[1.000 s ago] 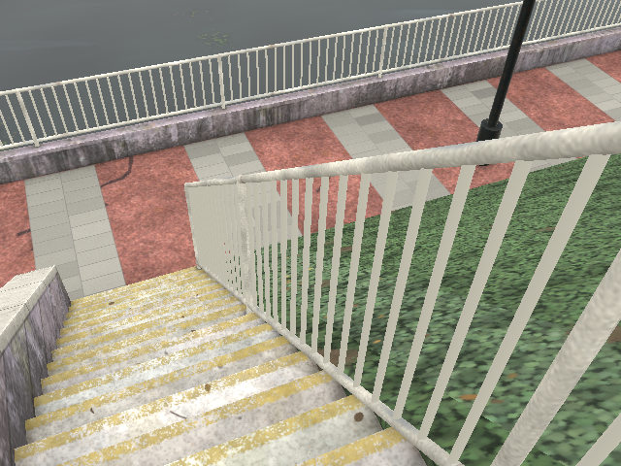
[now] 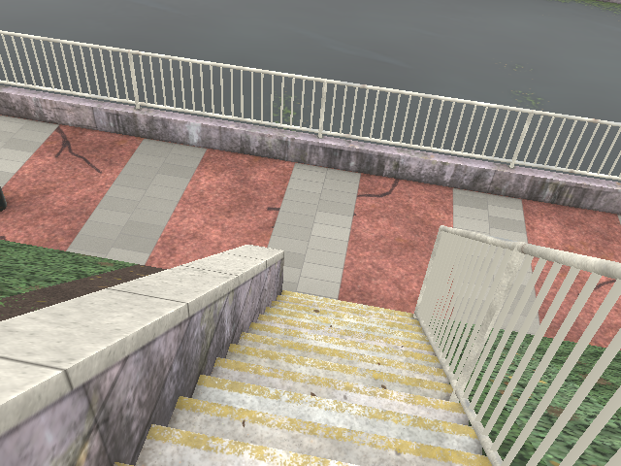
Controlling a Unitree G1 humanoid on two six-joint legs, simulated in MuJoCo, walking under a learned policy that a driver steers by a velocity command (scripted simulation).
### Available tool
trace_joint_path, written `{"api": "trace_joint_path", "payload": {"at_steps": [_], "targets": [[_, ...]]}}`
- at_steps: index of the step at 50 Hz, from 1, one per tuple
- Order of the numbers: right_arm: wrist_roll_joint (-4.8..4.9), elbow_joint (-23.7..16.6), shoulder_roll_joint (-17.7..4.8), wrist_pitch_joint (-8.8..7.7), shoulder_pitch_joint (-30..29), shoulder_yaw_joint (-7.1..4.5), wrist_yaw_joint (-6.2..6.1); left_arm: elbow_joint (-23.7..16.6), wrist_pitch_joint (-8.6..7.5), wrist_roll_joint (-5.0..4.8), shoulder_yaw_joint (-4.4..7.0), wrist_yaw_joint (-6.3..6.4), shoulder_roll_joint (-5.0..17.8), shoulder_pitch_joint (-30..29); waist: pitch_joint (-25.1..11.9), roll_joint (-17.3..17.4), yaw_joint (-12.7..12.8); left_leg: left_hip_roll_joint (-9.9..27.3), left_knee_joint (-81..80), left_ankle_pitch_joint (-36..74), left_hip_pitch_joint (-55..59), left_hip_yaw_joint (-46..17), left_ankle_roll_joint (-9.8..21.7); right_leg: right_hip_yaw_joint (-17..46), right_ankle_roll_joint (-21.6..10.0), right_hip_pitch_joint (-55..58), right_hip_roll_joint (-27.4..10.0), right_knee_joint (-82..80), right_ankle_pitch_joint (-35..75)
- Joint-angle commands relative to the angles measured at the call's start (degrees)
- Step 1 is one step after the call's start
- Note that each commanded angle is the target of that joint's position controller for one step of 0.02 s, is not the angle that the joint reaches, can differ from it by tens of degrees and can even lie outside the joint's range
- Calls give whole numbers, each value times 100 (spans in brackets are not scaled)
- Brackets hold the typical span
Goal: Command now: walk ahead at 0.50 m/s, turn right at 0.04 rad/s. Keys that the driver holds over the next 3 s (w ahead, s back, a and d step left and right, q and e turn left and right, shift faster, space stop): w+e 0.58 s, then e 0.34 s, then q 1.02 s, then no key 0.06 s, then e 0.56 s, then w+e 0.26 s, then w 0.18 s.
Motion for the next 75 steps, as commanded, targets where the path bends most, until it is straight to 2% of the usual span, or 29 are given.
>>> {"api": "trace_joint_path", "payload": {"at_steps": [1, 4, 5, 6, 7, 9, 12, 15, 17, 19, 26, 27, 29, 30, 31, 34, 38, 41, 43, 46, 53, 56, 58, 59, 61, 62, 63, 67, 75], "targets": [[-164, -60, -609, -23, 74, -117, -16, -417, -250, -110, 24, -18, 177, -288, 1207, 988, -316, 1061, -706, 4640, -1034, -1152, 389, -261, -275, 776, 120, -863, -424], [-239, -2, -675, 47, 264, -106, -79, 363, -159, -214, 247, 22, 627, 1706, 803, 337, 132, 1175, 1682, 6822, -361, -647, 312, -95, -698, 2110, -305, -3223, -1274], [-237, 53, -814, 55, -48, -188, -40, 684, -123, -172, 366, 1, 756, 2739, 386, -241, 786, 826, 4106, 4967, -1443, -65, 147, 228, -1042, 3624, -722, -3025, 14], [-144, -147, -334, 32, 58, -150, 22, 788, -85, -208, 206, -139, 615, 3305, -197, -950, 620, 286, 6321, -552, -4372, 772, -177, 1127, -1453, 5904, -1642, 220, 3034], [-182, -511, -520, 23, 56, -77, 13, 717, -60, -342, 158, -239, 656, 3015, -445, -623, 363, 651, 5961, -21, -5566, 835, -180, 1627, -1665, 6175, -1766, 309, 2801], [-320, -684, -678, 24, -1094, -58, 45, 657, -64, -249, 332, -140, 1144, 2784, -43, -372, 725, 1225, 4430, 934, -5914, 264, -375, 3200, -2493, 4399, -2227, -1107, -2936], [-303, -848, -541, 215, -1981, -51, 177, 521, -220, -194, -167, 113, 68, 1788, 1408, 554, -29, 1408, 1045, 4047, -4451, 438, -1029, 2346, -1639, 556, -976, -1422, -3679], [-366, -153, -348, 247, -784, -88, 137, 373, -252, -242, 9, 162, 769, 1619, 417, -451, -312, 1281, 680, 6044, -1486, 762, -957, 1898, -1419, -544, -688, -1108, -1226], [-315, -407, -841, 82, -1749, -268, 181, 530, -302, -404, -32, 250, 502, 2227, 564, -223, 185, 1413, -732, 7281, -2743, 413, -749, 2152, -1445, 904, -401, -232, -2657], [-286, -661, -598, 35, -2381, -175, 216, 300, -324, -351, -59, 308, 406, 1955, 673, 111, 386, 1195, -2109, 8304, -1957, 546, -823, 2089, -1332, 343, -81, 115, -4218], [-51, -1109, -426, -157, -2062, -195, 133, 272, -114, -15, -12, 196, 245, 2033, 924, -263, 1092, 1014, -4665, 6960, -721, 465, -765, 1999, -1271, 1193, 442, 1980, -2638], [99, -1005, -493, -200, -1958, -256, 79, 436, 16, 46, -13, 352, 261, 2313, 1177, -57, 1256, 1479, -6158, 6891, -864, -2, -704, 2206, -1320, 1861, 493, 2517, -2344], [34, -589, -635, -178, -285, -359, 75, 438, 78, -88, 78, 204, 522, 2041, 450, 425, 396, 1705, -5685, 8329, 2114, 477, -629, 1703, -1251, 114, 751, 4950, -3249], [-31, -540, -1188, -95, 180, -464, 93, 320, 19, -319, 140, 98, 367, 2643, -393, 1598, 649, 2873, -3932, 11123, 4372, -328, -287, 983, -902, -1620, 1093, 6978, -7639], [11, -472, -1242, -40, 728, -499, 246, 165, 47, -426, 81, 235, 342, 2687, -1063, 1740, 316, 3824, -2206, 11846, 5803, -450, 53, 488, -850, -3213, 807, 8243, -8329], [39, -587, -1340, -147, 532, -513, 269, -399, 99, 9, 95, 304, 479, 725, -538, 883, -155, 4103, -3229, 8691, 3522, -1075, 1069, 184, -575, -4006, 167, 8275, -6193], [67, -519, -453, -174, -298, -67, 119, -601, 450, 34, 86, 178, 33, 55, 1090, 614, 748, 2765, -3675, 6774, -988, 618, 16, 346, -85, -2578, 201, 4955, -2964], [57, -710, -940, -261, -738, -98, 83, -124, 492, 107, 104, 127, -37, 831, 378, 1236, 1065, 2688, -3364, 7110, -1685, 975, -270, -365, -67, -536, 294, 4229, -1042], [202, -560, -946, -318, -234, -109, 16, -444, 432, 143, 202, 74, 227, -98, 551, 1134, 612, 2552, -3146, 5766, -469, 896, -395, 13, -218, -1621, 74, 3025, -374], [21, -292, -785, -111, 441, -69, -133, -864, 208, 128, 205, 2, 115, -1084, 651, 850, 158, 2932, -2489, 4471, 957, 355, -235, 642, -369, -2710, -107, 1838, 123], [-97, -97, -803, 58, 603, -75, -149, -475, 5, -355, 129, -272, 210, -1174, 1502, 584, -420, 2495, -2006, 3775, -193, 169, 182, 196, -123, 411, -557, -2252, 719], [-109, 177, -998, 204, 821, -170, -71, 515, -28, -211, 253, -180, 524, 986, 937, 303, 147, 1974, 199, 3898, -560, 281, 210, -185, -136, 2810, -701, -3197, 518], [174, 322, -666, 172, 1451, -274, 24, 864, -90, 63, 253, -185, 1006, 2146, -37, -1110, 289, 599, 3434, -1243, -3102, 904, -191, 187, -151, 5805, -1626, -949, 5262], [265, 191, -698, 269, 1636, -269, -51, 660, -47, -180, 148, -264, 827, 2070, -846, -1142, 224, 682, 4457, -1751, -3835, 730, -321, 316, -562, 6299, -2435, 251, 5581], [2, -182, -669, 402, 473, -236, -133, 282, 36, -460, 141, -108, 903, 1236, -879, -876, 413, 817, 5403, -43, -4040, 586, -374, 587, -1347, 4540, -2494, -742, 1412], [-108, -318, -900, 498, -209, -299, -123, 64, 101, -317, 58, 19, 696, 783, -633, -152, 490, 621, 5906, 833, -3978, 896, -412, 522, -1205, 3664, -2102, -1505, -781], [-173, -696, -726, 622, -457, -282, -120, -49, 104, -269, 74, 197, 924, 596, -480, -779, 276, 724, 6128, 1217, -4056, 836, -536, 949, -1800, 2923, -2876, -1742, -1093], [-326, -1330, -455, 819, -1222, -200, -122, -155, 44, -199, -249, 431, 362, 522, 383, -257, -2, 630, 5739, 2902, -4489, 383, -1053, 449, -1462, 1022, -2357, -1645, -2631], [-112, -2422, -329, 935, -2516, -169, -48, -660, 109, -130, -309, 599, 654, 1014, 388, -353, 327, 598, 5825, 3425, -5727, 203, -1539, 800, -1289, 1554, -2288, -1550, -4534]]}}
Next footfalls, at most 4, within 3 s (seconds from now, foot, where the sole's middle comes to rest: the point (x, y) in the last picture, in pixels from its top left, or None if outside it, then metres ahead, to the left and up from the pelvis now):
0.10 right None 0.14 -0.10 -0.87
0.58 left None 0.42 0.04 -1.07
1.14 right None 0.55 -0.27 -1.27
1.84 left None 0.63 0.05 -1.27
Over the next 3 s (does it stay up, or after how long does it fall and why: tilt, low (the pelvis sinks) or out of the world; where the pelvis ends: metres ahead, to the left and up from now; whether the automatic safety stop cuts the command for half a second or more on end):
stays up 0.70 -0.09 -0.55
